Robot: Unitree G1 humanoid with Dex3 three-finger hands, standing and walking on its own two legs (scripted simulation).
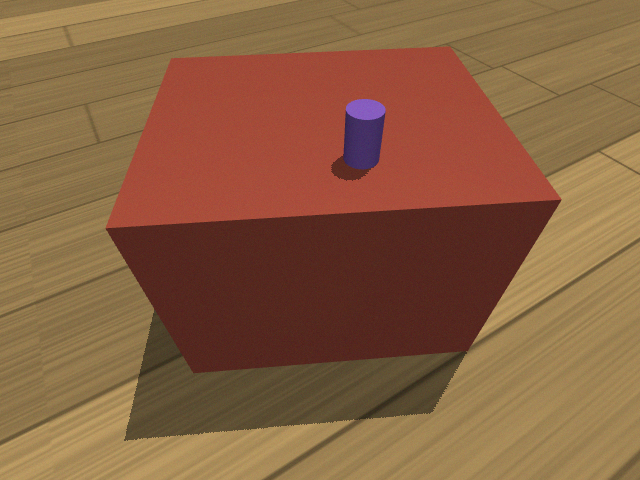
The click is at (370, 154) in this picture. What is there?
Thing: squat round
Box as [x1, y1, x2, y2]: [343, 99, 385, 168]
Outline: 358,99 350,102 346,106 343,158 344,161 352,167 368,168 375,165 378,161 385,109 383,105 377,101 369,99
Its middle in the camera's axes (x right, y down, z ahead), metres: +0.10 -0.22 +0.86
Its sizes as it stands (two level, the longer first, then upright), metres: 0.083 0.083 0.126
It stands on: a support 0.70 m high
